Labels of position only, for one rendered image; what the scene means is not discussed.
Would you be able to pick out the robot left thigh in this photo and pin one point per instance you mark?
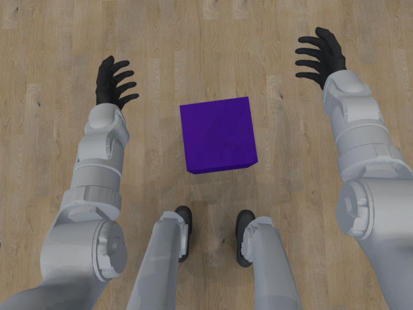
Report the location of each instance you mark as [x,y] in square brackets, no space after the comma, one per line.
[155,286]

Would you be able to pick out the robot left forearm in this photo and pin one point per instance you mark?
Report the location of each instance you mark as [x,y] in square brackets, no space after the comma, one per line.
[94,191]

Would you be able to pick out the robot left hand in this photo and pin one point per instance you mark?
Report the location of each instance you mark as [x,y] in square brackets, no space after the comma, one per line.
[107,90]

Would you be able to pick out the robot right upper arm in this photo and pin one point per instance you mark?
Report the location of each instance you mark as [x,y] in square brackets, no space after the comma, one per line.
[378,213]

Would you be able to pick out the robot right hand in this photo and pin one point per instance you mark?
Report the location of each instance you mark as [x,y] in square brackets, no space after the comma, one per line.
[330,56]

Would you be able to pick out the robot right forearm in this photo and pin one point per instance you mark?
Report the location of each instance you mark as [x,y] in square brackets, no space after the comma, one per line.
[360,133]

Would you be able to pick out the carton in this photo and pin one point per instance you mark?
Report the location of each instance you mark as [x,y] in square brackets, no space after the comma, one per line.
[218,135]

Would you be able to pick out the right robot shin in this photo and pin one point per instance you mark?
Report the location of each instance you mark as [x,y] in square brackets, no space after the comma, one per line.
[262,219]

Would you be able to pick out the robot left upper arm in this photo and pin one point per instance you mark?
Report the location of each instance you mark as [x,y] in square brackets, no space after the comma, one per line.
[78,261]

